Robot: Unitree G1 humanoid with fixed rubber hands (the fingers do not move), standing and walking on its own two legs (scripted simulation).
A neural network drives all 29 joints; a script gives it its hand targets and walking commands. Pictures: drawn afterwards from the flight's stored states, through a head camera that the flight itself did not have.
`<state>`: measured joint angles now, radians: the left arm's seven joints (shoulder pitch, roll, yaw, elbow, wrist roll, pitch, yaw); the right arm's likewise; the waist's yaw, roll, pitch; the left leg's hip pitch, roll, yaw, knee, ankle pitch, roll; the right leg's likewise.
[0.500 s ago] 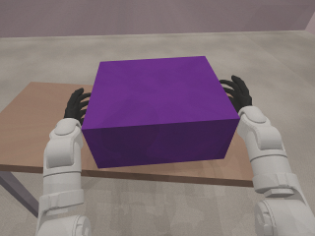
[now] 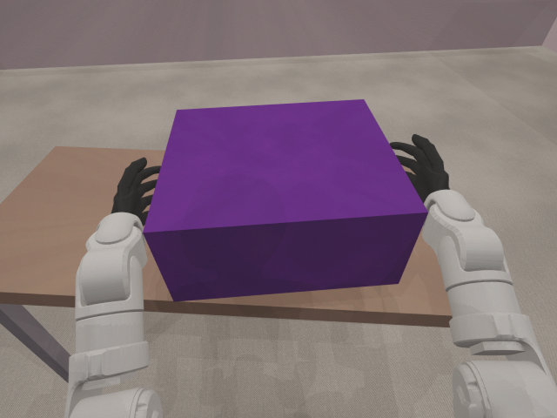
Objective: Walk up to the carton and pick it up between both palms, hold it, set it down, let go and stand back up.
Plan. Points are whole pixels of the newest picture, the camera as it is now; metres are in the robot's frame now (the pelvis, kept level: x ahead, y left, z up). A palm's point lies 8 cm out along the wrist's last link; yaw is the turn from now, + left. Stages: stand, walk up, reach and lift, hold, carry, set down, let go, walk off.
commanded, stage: hold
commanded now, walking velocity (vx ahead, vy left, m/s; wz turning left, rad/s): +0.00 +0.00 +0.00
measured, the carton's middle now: (278, 189) +0.41 +0.00 +0.14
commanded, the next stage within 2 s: none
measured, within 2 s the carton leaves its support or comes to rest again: neither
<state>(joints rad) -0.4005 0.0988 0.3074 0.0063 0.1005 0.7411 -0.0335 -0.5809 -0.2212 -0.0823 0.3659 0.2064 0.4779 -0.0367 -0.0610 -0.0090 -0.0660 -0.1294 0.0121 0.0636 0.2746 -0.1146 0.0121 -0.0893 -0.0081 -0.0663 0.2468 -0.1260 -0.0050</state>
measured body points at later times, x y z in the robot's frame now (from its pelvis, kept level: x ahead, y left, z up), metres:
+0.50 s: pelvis +0.00 +0.00 +0.00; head -0.04 +0.01 +0.45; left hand +0.36 +0.22 +0.16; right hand +0.38 -0.20 +0.18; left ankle +0.02 +0.11 -0.75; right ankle +0.01 -0.11 -0.75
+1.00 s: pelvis +0.00 +0.00 +0.00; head -0.03 +0.01 +0.45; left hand +0.35 +0.21 +0.16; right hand +0.38 -0.20 +0.18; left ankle +0.02 +0.11 -0.75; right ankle +0.01 -0.11 -0.75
